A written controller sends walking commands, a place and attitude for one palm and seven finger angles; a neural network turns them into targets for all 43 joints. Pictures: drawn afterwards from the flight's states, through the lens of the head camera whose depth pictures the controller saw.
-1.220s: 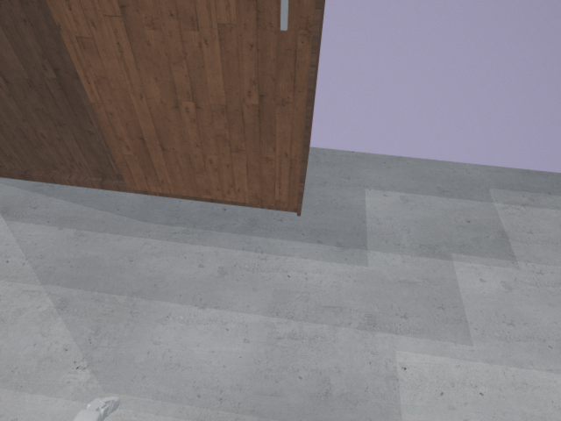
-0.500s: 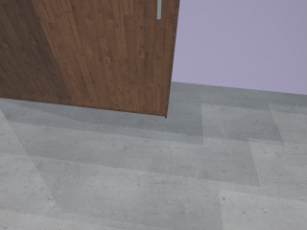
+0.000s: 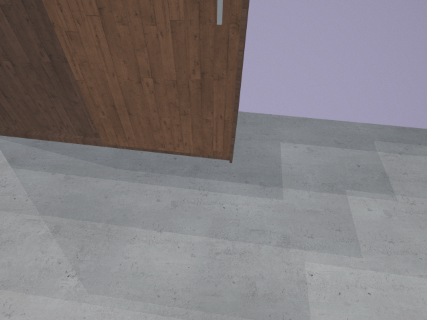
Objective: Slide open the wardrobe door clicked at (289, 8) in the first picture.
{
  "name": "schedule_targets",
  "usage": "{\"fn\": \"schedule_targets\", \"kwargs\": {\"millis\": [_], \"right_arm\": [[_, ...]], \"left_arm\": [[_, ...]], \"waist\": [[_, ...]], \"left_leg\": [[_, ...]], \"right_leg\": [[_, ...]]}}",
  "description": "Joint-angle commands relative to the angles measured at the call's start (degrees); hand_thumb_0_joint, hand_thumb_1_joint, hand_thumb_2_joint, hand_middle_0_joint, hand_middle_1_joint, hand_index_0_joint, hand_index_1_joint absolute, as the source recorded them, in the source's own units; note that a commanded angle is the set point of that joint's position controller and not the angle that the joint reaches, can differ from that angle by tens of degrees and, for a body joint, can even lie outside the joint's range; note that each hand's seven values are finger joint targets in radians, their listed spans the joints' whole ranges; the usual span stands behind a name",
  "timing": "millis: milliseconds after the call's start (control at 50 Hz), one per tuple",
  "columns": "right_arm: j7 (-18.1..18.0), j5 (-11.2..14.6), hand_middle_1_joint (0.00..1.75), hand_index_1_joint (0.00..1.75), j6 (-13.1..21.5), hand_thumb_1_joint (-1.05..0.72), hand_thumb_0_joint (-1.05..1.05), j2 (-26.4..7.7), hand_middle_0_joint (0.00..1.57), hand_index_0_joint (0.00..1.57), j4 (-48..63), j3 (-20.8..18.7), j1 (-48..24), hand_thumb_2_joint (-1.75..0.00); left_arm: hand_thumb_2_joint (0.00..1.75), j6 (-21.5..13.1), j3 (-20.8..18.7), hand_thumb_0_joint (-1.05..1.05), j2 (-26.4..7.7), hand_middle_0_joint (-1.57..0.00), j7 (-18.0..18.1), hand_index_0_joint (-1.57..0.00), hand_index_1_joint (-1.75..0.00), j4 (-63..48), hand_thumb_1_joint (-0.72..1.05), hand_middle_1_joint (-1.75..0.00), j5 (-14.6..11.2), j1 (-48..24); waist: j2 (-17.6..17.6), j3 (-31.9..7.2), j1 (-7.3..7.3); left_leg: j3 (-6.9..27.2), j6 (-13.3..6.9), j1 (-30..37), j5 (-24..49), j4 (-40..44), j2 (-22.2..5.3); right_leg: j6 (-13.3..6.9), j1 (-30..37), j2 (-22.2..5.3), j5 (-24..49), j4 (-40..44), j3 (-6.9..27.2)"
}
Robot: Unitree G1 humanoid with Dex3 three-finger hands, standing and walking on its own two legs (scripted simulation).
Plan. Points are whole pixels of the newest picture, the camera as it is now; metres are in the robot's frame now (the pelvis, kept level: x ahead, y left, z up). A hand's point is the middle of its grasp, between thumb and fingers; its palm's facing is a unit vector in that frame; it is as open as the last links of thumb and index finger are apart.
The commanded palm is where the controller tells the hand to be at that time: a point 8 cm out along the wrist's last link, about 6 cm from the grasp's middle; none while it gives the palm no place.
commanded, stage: look at it before walking up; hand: right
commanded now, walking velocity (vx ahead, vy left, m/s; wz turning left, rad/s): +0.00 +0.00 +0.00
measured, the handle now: out of the picture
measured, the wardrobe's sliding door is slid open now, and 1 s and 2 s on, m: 0.00 0.00 0.00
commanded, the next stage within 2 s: walk to a spot facing it in 0.22 s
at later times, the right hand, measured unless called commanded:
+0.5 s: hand out of the picture +0.07 -0.24 -0.16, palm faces -0.05 +0.95 -0.32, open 7.4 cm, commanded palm none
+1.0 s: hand out of the picture +0.10 -0.14 -0.16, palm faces -0.22 +0.96 -0.18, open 7.4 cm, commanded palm none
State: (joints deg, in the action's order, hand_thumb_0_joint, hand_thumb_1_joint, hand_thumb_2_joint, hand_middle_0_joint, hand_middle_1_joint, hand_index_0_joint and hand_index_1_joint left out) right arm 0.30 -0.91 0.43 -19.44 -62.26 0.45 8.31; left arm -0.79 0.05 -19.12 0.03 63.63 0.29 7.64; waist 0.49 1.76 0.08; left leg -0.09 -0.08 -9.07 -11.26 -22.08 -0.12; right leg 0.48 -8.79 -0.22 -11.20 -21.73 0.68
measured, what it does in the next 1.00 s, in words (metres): walks ahead, turning left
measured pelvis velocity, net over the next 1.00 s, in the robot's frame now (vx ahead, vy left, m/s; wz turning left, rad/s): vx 0.12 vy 0.04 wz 0.32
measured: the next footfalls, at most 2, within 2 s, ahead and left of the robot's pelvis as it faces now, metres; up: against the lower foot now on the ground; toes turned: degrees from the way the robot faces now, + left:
right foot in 1.18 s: +0.39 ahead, -0.03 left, +0.00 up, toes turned +18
left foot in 1.76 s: +0.38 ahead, +0.22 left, +0.00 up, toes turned +53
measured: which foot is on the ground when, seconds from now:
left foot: down 0.00-1.00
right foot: down 0.00-0.72, up 0.74-1.00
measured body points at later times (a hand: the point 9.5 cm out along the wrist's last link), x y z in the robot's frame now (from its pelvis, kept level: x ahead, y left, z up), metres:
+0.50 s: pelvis +0.00 +0.00 +0.00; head +0.01 +0.00 +0.45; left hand +0.09 +0.29 -0.14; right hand +0.08 -0.29 -0.14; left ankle +0.01 +0.12 -0.75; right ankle +0.01 -0.12 -0.75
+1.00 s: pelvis +0.12 +0.04 +0.00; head +0.14 +0.06 +0.45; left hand +0.15 +0.31 -0.14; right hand +0.11 -0.19 -0.15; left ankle +0.03 +0.12 -0.75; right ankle +0.22 -0.08 -0.67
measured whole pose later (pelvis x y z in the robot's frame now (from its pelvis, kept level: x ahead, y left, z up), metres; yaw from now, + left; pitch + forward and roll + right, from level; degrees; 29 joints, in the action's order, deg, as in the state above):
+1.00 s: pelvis +0.12 +0.04 +0.00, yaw +18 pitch +1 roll +0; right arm 0.6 -1.7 3.0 -8.1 -59.8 -1.6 26.5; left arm -0.6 -3.4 -12.3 -0.9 54.4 0.9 7.9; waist -0.8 2.1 2.3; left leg 4.2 -3.3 -4.8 -16.5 -20.6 3.7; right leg 4.2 -35.6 -6.3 -12.3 -58.9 -2.2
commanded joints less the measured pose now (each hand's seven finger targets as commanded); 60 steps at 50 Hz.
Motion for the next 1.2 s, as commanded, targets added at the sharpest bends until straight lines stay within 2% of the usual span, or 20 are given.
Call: {"fn": "schedule_targets", "kwargs": {"millis": [0,340,380,440,500,560,620,660,680,700,720,760,840,920,1060,1100,1120,1140,1160,1180], "right_arm": [[-0.9,0.3,0.30,0.30,1.3,-0.90,0.00,-11.7,0.20,0.20,3.9,-2.4,-2.2,-0.90],[-0.8,0.2,0.30,0.30,0.9,-0.90,0.00,-11.8,0.20,0.20,4.2,-2.6,-2.4,-0.90],[-1.0,0.2,0.30,0.30,-0.2,-0.90,0.00,-7.8,0.20,0.20,4.3,-2.2,-0.4,-0.90],[-0.4,-0.1,0.30,0.30,-1.5,-0.90,0.00,-5.9,0.20,0.20,5.0,-2.2,2.7,-0.90],[0.7,-0.6,0.30,0.30,-2.1,-0.90,0.00,-5.7,0.20,0.20,7.7,-3.2,3.6,-0.90],[1.6,-0.5,0.30,0.30,-1.6,-0.90,0.00,-2.9,0.20,0.20,9.7,-3.9,5.0,-0.90],[2.3,-0.5,0.30,0.30,-0.8,-0.90,0.00,-0.5,0.20,0.20,11.4,-4.3,4.5,-0.90],[2.4,-0.5,0.30,0.30,-0.1,-0.90,0.00,0.8,0.20,0.20,9.4,-4.7,11.4,-0.90],[2.0,-0.7,0.30,0.30,0.5,-0.90,0.00,-1.1,0.20,0.20,6.9,-5.2,18.9,-0.90],[0.7,-1.3,0.30,0.30,1.7,-0.90,0.00,-8.9,0.20,0.20,5.4,-6.7,24.8,-0.90],[-0.4,0.0,0.30,0.30,1.8,-0.90,0.00,-9.1,0.20,0.20,4.9,-6.7,28.3,-0.90],[-0.8,0.2,0.30,0.30,2.3,-0.90,0.00,-5.2,0.20,0.20,6.2,-6.1,22.7,-0.90],[-0.7,-0.3,0.30,0.30,3.4,-0.90,0.00,-1.2,0.20,0.20,7.0,-4.9,19.0,-0.90],[-0.8,-0.4,0.30,0.30,3.9,-0.90,0.00,-0.8,0.20,0.20,6.1,-5.2,19.9,-0.90],[-1.6,-0.9,0.30,0.30,3.5,-0.90,0.00,-0.4,0.20,0.20,5.2,-5.4,21.3,-0.90],[-1.6,-0.9,0.30,0.30,3.3,-0.90,0.00,-1.5,0.20,0.20,5.9,-5.9,19.2,-0.90],[-1.6,-0.6,0.30,0.30,3.3,-0.90,0.00,-2.0,0.20,0.20,6.4,-6.3,17.2,-0.90],[-1.4,-0.2,0.30,0.30,3.4,-0.90,0.00,-1.4,0.20,0.20,6.8,-6.4,16.6,-0.90],[-0.8,0.5,0.30,0.30,3.3,-0.90,0.00,1.8,0.20,0.20,7.5,-6.3,18.0,-0.90],[-0.1,0.8,0.30,0.30,3.4,-0.90,0.00,4.2,0.20,0.20,8.8,-6.0,18.8,-0.90]], "left_arm": [[0.90,-1.3,-2.1,0.00,-11.8,-0.20,0.6,-0.20,-0.30,-3.6,0.90,-0.30,0.1,-2.9],[0.90,-1.2,-2.2,0.00,-12.2,-0.20,0.9,-0.20,-0.30,-3.8,0.90,-0.30,0.2,-3.5],[0.90,-0.5,-1.7,0.00,-7.5,-0.20,1.1,-0.20,-0.30,-3.8,0.90,-0.30,0.3,-1.0],[0.90,0.6,-1.8,0.00,-6.1,-0.20,1.1,-0.20,-0.30,-4.7,0.90,-0.30,0.7,1.6],[0.90,0.8,-3.0,0.00,-8.0,-0.20,0.8,-0.20,-0.30,-6.6,0.90,-0.30,1.1,2.4],[0.90,0.0,-4.6,0.00,-10.9,-0.20,0.8,-0.20,-0.30,-8.0,0.90,-0.30,0.6,2.9],[0.90,-1.1,-4.9,0.00,-9.0,-0.20,0.9,-0.20,-0.30,-8.3,0.90,-0.30,1.0,3.7],[0.90,-1.0,-4.8,0.00,-7.6,-0.20,0.9,-0.20,-0.30,-8.4,0.90,-0.30,1.0,1.7],[0.90,-0.8,-4.3,0.00,-5.3,-0.20,0.6,-0.20,-0.30,-9.1,0.90,-0.30,0.8,0.8],[0.90,-0.9,-3.1,0.00,0.5,-0.20,0.2,-0.20,-0.30,-12.1,0.90,-0.30,0.3,0.6],[0.90,-1.7,-3.0,0.00,-1.2,-0.20,0.1,-0.20,-0.30,-14.7,0.90,-0.30,0.9,-4.6],[0.90,-2.2,-3.8,0.00,-1.2,-0.20,-0.2,-0.20,-0.30,-13.7,0.90,-0.30,0.7,-4.5],[0.90,-1.4,-3.8,0.00,1.3,-0.20,-0.5,-0.20,-0.30,-12.5,0.90,-0.30,1.1,-2.3],[0.90,-1.1,-4.1,0.00,3.0,-0.20,-1.0,-0.20,-0.30,-13.5,0.90,-0.30,0.8,-2.4],[0.90,-2.4,-3.6,0.00,4.7,-0.20,-1.4,-0.20,-0.30,-17.5,0.90,-0.30,0.4,-10.0],[0.90,-2.9,-3.8,0.00,4.0,-0.20,-0.9,-0.20,-0.30,-17.2,0.90,-0.30,0.3,-6.7],[0.90,-3.2,-4.2,0.00,2.9,-0.20,-0.3,-0.20,-0.30,-15.2,0.90,-0.30,0.3,-0.4],[0.90,-3.4,-4.8,0.00,0.2,-0.20,0.6,-0.20,-0.30,-12.5,0.90,-0.30,0.5,8.0],[0.90,-3.7,-6.5,0.00,-6.6,-0.20,1.2,-0.20,-0.30,-10.4,0.90,-0.30,1.2,16.6],[0.90,-3.6,-6.9,0.00,-10.3,-0.20,1.2,-0.20,-0.30,-9.4,0.90,-0.30,1.3,21.5]], "waist": [[-0.4,-3.6,0.08],[-0.9,-2.5,0.01],[0.0,-2.8,-0.23],[0.3,-2.2,-0.16],[-2.6,3.1,-0.13],[-11.2,3.0,-0.03],[-9.5,2.5,-0.06],[-6.6,0.7,3.64],[1.7,-1.1,6.70],[24.0,-1.1,7.90],[17.9,-0.2,9.08],[7.1,1.3,5.85],[1.6,4.1,1.81],[4.6,2.0,1.39],[7.8,1.7,4.05],[8.3,0.5,2.30],[7.1,-1.9,-0.92],[4.8,-5.8,-4.20],[-7.7,-13.1,-7.10],[-19.8,-16.6,-6.70]], "left_leg": [[5.9,-1.7,1.0,5.8,3.7,-6.9],[6.7,-1.8,-0.1,7.8,3.9,-6.4],[7.3,-1.4,-1.6,11.1,1.6,-6.5],[8.9,-1.5,-5.1,-4.3,1.0,-4.7],[8.8,-1.9,-13.1,-20.7,-2.3,-1.2],[0.2,-0.6,-15.6,-14.2,-21.3,1.9],[-1.1,-0.1,-18.0,-16.8,-21.7,-2.2],[-3.8,-0.5,-5.7,-10.9,-12.2,-0.9],[-0.4,-1.5,4.7,-7.4,-3.1,-1.4],[29.0,-7.1,14.5,-9.2,7.7,-17.5],[39.1,-10.9,13.6,-1.8,11.1,-21.7],[31.8,-12.7,9.9,-2.8,9.0,-18.5],[21.8,-12.0,1.9,7.7,9.3,-14.0],[16.7,-10.9,3.8,10.3,9.1,-10.9],[17.5,-9.4,7.4,20.9,4.6,-10.0],[17.5,-8.8,4.8,26.9,0.4,-9.7],[16.0,-7.6,1.8,29.9,-5.2,-7.8],[14.3,-5.9,-5.1,27.2,-14.2,-4.8],[8.9,-3.4,-15.6,8.4,-29.4,1.1],[3.1,-1.0,-26.3,-21.9,-47.8,5.1]], "right_leg": [[-1.9,0.3,-6.5,6.2,3.7,5.3],[-1.8,1.9,-6.8,6.8,3.7,4.4],[-1.1,2.0,-7.1,7.4,1.1,2.2],[-0.9,0.8,-7.3,-7.7,0.4,1.2],[-3.0,-2.6,-9.6,-26.0,3.8,4.8],[-8.2,-3.2,-19.6,-30.0,10.2,12.6],[-9.0,1.3,-20.8,-14.9,6.6,6.9],[-5.5,-4.5,-16.8,-9.5,-5.2,-1.4],[-2.2,-11.8,-12.0,-12.0,-19.3,-6.6],[1.8,-32.2,-3.0,-24.3,-40.4,-11.8],[1.2,-36.8,-2.8,-23.1,-46.4,-3.8],[0.9,-35.1,-6.8,-13.2,-47.6,-1.6],[2.9,-31.1,-7.2,-5.3,-43.4,-1.9],[3.7,-31.2,-6.6,0.0,-38.5,-3.0],[2.6,-25.5,-3.9,-1.6,-20.8,-4.9],[1.6,-15.8,-2.2,-3.1,-14.2,-5.6],[1.0,-6.5,-1.1,-0.2,-9.1,-6.0],[0.1,7.9,-2.3,3.0,-6.3,-5.0],[-2.9,22.9,-15.6,1.7,-5.4,8.8],[-8.3,26.5,-30.8,3.2,1.4,27.4]]}}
